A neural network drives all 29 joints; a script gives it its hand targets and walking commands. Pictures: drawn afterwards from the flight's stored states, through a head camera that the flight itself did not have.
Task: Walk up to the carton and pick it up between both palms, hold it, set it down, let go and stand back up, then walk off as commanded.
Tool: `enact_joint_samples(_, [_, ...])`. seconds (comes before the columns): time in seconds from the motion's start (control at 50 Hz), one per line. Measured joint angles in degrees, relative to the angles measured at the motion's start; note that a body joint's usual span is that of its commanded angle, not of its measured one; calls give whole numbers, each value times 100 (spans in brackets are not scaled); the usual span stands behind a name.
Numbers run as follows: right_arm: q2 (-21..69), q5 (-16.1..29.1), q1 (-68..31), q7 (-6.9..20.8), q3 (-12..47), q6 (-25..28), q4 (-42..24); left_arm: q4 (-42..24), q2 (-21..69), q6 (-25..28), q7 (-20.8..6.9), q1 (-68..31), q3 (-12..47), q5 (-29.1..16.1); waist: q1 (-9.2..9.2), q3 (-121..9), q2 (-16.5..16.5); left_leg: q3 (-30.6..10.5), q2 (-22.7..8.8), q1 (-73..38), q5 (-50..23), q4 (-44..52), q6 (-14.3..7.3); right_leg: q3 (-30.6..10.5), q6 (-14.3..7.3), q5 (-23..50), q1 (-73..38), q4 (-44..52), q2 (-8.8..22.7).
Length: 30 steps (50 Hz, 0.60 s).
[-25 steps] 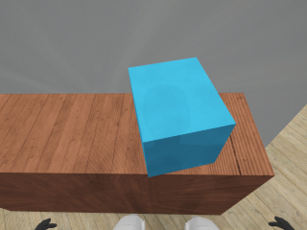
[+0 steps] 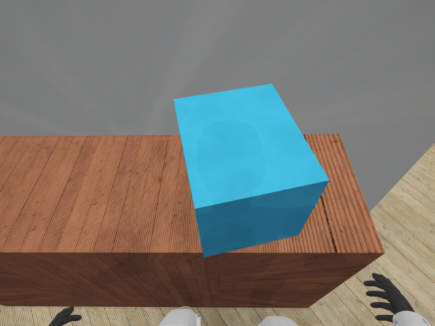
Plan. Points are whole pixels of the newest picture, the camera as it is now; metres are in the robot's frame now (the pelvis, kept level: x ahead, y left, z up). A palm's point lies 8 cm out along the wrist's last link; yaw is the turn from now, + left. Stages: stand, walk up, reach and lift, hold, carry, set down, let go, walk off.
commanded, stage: walk up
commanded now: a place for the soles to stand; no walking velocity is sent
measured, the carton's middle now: (238, 169) +0.41 -0.03 +0.02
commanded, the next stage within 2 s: reach and lift in 1.38 s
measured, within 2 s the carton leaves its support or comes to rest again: neither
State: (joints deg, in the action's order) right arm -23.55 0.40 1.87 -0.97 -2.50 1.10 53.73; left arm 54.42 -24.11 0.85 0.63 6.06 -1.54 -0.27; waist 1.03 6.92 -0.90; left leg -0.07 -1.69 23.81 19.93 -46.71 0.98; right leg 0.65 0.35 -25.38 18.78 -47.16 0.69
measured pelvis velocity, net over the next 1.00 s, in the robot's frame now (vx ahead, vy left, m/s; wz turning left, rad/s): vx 0.02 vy -0.02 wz -0.03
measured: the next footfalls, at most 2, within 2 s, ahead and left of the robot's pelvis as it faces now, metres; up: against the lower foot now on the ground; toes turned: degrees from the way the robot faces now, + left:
none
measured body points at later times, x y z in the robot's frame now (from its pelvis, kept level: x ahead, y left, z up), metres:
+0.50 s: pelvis +0.00 +0.00 +0.03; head +0.00 +0.01 +0.48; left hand +0.09 +0.32 -0.10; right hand +0.09 -0.34 -0.07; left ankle +0.05 +0.13 -0.70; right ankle +0.00 -0.12 -0.70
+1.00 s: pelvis +0.02 -0.02 +0.03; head +0.03 -0.02 +0.48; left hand +0.14 +0.30 -0.08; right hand +0.13 -0.34 -0.08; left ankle +0.05 +0.13 -0.70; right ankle +0.00 -0.12 -0.70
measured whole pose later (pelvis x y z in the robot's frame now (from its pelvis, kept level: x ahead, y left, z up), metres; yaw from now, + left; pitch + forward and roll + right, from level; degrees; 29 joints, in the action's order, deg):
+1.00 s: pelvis +0.02 -0.02 +0.03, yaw -2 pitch -3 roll +0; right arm -22.3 -0.7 4.4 -1.5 -1.4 1.5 60.6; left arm 57.7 -22.3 -1.4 -1.6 5.3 -2.1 0.5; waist 0.1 2.9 0.0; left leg 0.3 -3.2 12.4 12.5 -27.6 2.7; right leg -0.5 -1.1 -17.3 8.3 -28.2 -1.3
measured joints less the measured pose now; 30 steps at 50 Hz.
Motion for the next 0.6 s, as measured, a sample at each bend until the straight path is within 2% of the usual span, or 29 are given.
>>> enact_joint_samples(0.3, [107, -74, 57, 142, 145, -4, 816, 523, 149, -53, -122, -240, 80, 37, -130, -309, 67, 38, 34, -582, -710, 1230, -43, -51, 50, 725, -538, 1204, 12])
enact_joint_samples(0.6, [-3, -116, 326, 46, 82, 107, 849, 604, 102, -181, -283, 185, -75, 131, -89, -380, 229, 5, -117, -870, -887, 1821, 90, -95, -69, 993, -828, 1889, -171])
